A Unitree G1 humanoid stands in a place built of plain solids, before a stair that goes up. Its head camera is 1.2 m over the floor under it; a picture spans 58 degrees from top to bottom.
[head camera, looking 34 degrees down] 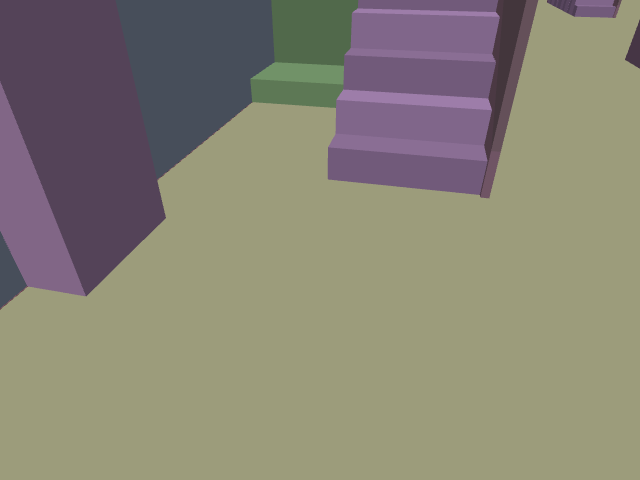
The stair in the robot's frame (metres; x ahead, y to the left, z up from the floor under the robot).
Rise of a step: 0.21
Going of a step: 0.24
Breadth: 0.92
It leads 13 degrees to the right of straight ahead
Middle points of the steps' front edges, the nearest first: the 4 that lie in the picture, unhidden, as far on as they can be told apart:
2.35 -0.49 0.21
2.58 -0.55 0.43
2.82 -0.60 0.64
3.05 -0.65 0.85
